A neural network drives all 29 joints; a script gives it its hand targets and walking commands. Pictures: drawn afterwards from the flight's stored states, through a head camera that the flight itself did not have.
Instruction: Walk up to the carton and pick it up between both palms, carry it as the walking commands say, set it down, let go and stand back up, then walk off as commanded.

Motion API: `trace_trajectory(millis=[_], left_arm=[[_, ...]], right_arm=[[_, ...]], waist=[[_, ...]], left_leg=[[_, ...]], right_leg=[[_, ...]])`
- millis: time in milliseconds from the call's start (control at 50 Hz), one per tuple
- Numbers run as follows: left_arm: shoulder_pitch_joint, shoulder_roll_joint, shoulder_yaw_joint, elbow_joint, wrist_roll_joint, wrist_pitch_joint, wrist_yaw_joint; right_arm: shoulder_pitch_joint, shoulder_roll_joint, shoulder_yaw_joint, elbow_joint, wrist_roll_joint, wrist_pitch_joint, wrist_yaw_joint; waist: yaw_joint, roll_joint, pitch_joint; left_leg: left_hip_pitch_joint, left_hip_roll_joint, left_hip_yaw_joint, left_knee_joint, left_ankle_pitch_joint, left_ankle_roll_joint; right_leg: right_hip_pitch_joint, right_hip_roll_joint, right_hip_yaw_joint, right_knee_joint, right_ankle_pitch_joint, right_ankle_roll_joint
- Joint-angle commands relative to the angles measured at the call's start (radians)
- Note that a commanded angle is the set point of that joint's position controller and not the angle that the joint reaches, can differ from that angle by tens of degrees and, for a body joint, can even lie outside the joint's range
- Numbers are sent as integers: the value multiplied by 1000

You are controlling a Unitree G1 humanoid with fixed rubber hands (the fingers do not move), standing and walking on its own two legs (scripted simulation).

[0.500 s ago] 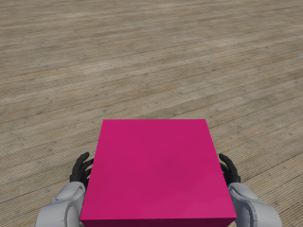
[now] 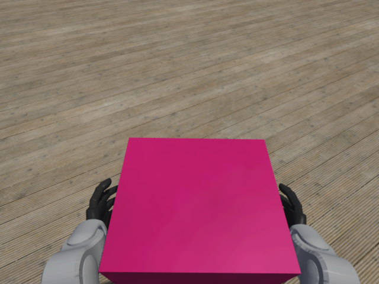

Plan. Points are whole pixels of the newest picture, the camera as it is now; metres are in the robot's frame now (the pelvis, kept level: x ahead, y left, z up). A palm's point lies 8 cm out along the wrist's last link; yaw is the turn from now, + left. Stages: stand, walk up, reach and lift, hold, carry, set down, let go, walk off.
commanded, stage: carry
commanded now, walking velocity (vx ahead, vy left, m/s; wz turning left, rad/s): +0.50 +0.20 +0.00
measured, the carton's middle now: (194, 227) +0.25 +0.00 +0.02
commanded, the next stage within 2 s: none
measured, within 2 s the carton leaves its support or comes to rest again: neither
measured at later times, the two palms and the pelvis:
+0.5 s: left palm (79, 107) +0.57 +0.31 +0.08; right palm (199, 111) +0.55 -0.02 +0.08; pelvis +0.33 +0.15 +0.01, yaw -3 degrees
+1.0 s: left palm (65, 53) +0.88 +0.46 +0.08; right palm (156, 49) +0.91 +0.13 +0.09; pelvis +0.67 +0.27 +0.00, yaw +3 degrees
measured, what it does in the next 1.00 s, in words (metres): walks ahead: right foot, then left foot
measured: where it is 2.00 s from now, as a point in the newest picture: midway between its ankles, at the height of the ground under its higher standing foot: (121, 145)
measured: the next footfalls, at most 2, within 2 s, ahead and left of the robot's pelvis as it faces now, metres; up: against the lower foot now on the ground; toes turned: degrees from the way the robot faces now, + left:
right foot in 0.02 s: +0.13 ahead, -0.11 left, +0.00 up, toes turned -9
left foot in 0.30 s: +0.33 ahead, +0.21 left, +0.00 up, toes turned +11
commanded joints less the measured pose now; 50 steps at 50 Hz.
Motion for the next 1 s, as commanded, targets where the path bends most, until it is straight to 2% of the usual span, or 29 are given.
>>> trace_trajectory(millis=[0, 20, 40, 80, 100, 120, 180, 220, 260, 280, 300, 320, 340, 360, 420, 480, 500, 560, 620, 660, 680, 700, 720, 760, 780, 840, 920, 960, 980], left_arm=[[-368, -640, -764, -124, -163, -11, -90], [-330, -637, -714, -29, -148, 4, -91], [-372, -629, -743, -71, -192, 13, -90], [-474, -721, -782, -142, -222, 6, -109], [-485, -735, -801, -145, -236, 1, -120], [-502, -765, -803, -121, -246, 8, -130], [-589, -742, -845, -137, -287, -2, -150], [-496, -693, -808, -157, -262, -4, -137], [-455, -671, -811, -149, -252, -3, -129], [-467, -639, -800, -178, -246, 2, -120], [-486, -641, -810, -201, -242, 7, -119], [-454, -652, -803, -151, -228, 20, -120], [-402, -663, -774, -105, -209, 16, -129], [-408, -679, -776, -80, -214, 16, -138], [-476, -739, -824, -115, -219, -10, -140], [-446, -740, -803, -149, -195, -49, -120], [-426, -746, -811, -147, -191, -48, -111], [-392, -704, -791, -129, -165, -36, -92], [-379, -670, -759, -121, -145, -18, -79], [-338, -648, -764, -99, -143, -2, -77], [-403, -637, -769, -164, -153, -12, -84], [-350, -607, -733, -103, -144, 10, -80], [-420, -655, -749, -114, -198, 10, -89], [-486, -702, -792, -129, -226, 10, -115], [-508, -738, -836, -131, -247, 19, -130], [-560, -779, -845, -115, -277, -3, -164], [-467, -708, -820, -138, -287, -18, -160], [-451, -704, -799, -150, -266, -13, -144], [-486, -672, -820, -215, -267, -17, -137]], right_arm=[[-435, 599, 738, -155, 194, -6, 120], [-444, 614, 754, -121, 195, 11, 107], [-414, 611, 725, -87, 214, 19, 109], [-484, 709, 742, -122, 219, 10, 122], [-436, 731, 743, -89, 193, 4, 125], [-495, 758, 741, -106, 201, -3, 126], [-410, 733, 680, -59, 137, -15, 104], [-427, 727, 715, -110, 167, -17, 94], [-386, 687, 708, -135, 156, -18, 89], [-366, 692, 710, -101, 173, -9, 86], [-354, 680, 703, -98, 159, -12, 80], [-349, 659, 693, -90, 149, -8, 74], [-459, 677, 746, -193, 186, -10, 80], [-428, 723, 749, -116, 179, -4, 89], [-421, 778, 743, -84, 202, -24, 124], [-462, 786, 797, -160, 252, -47, 135], [-445, 756, 771, -172, 250, -51, 137], [-420, 711, 764, -144, 247, -33, 144], [-390, 660, 763, -165, 236, -12, 133], [-406, 595, 745, -180, 212, -7, 127], [-489, 628, 764, -218, 238, -11, 134], [-405, 610, 758, -118, 213, 26, 126], [-433, 659, 746, -102, 246, 30, 125], [-424, 692, 721, -63, 205, 17, 136], [-390, 715, 703, -22, 172, 13, 133], [-498, 768, 710, -108, 166, -27, 123], [-372, 723, 710, -115, 143, -28, 85], [-438, 733, 744, -181, 176, -20, 80], [-428, 708, 732, -197, 175, -27, 79]], waist=[[91, -38, -321], [80, -237, -268], [60, -242, -293], [55, -68, -193], [56, -120, -196], [48, -90, -181], [29, -208, -42], [50, -245, -104], [28, -181, -251], [7, -82, -333], [-23, 58, -338], [-11, 333, -292], [-5, 160, -321], [0, 59, -284], [9, 98, -247], [10, 59, -222], [10, 146, -234], [13, 166, -172], [16, 111, -229], [76, 103, -333], [86, -92, -324], [68, -169, -262], [52, -258, -327], [53, -140, -199], [49, -26, -174], [39, -130, -87], [41, -298, -104], [34, -298, -208], [24, -109, -240]], left_leg=[[-298, 119, 23, 477, 730, -65], [-530, -4, -25, 716, 101, -93], [-672, 3, -206, 874, -17, -77], [-676, 95, -283, 903, 47, -71], [-632, 121, -232, 750, 93, -87], [-544, 133, -211, 609, 94, -86], [-416, 101, -103, 235, 56, -101], [-330, 11, 37, 114, 139, -110], [-83, 13, 85, 75, 233, -70], [127, 16, 65, 91, 166, -56], [259, 180, -230, 13, 149, 26], [315, 377, -560, -54, 380, 130], [320, 423, -550, -28, 463, 158], [273, 440, -500, -7, 517, 166], [168, 344, -283, -77, 525, 72], [195, 319, -181, -120, 663, 70], [245, 286, -161, -101, 795, 40], [144, 270, -83, -132, 865, 5], [113, 242, 19, 16, 1037, -3], [-123, 166, 67, 376, 868, -47], [-376, 83, 5, 686, 423, -75], [-539, -28, -126, 921, -13, -95], [-614, 39, -288, 1062, -1, -68], [-611, 117, -298, 941, 71, -88], [-587, 125, -269, 893, 115, -98], [-449, 125, -151, 474, 121, -102], [-365, 45, 2, 161, 174, -90], [-181, 49, 29, 101, 271, -72], [-110, 15, 80, 75, 283, -64]], right_leg=[[653, -136, 242, -146, -59, -101], [708, -382, 611, -280, 83, -202], [745, -496, 807, -279, 77, -280], [595, -427, 595, -300, 92, -185], [554, -400, 467, -310, 88, -133], [506, -351, 367, -313, 56, -71], [361, -294, 147, -323, 191, -18], [399, -256, 114, -283, 184, -4], [357, -210, 24, -82, 271, 43], [254, -168, 1, 95, 275, 60], [34, -103, -3, 330, 101, 95], [-221, 11, -5, 570, -388, 114], [-268, -43, 102, 682, -416, 76], [-287, -88, 159, 693, -368, 64], [-249, -113, 145, 520, -224, 63], [-191, -66, 71, 349, -148, 59], [-196, -32, 57, 324, -106, 48], [-72, 34, -23, 149, -14, 30], [148, 75, -65, 27, 73, -1], [573, -24, 63, -99, 64, -65], [728, -276, 444, -200, 58, -147], [707, -419, 713, -283, 171, -246], [689, -498, 782, -297, 62, -304], [511, -427, 594, -338, -5, -212], [488, -379, 475, -312, 108, -153], [348, -291, 200, -337, 193, -34], [419, -237, 119, -309, 270, -18], [411, -238, 42, -204, 301, 30], [400, -205, -6, -83, 360, 44]])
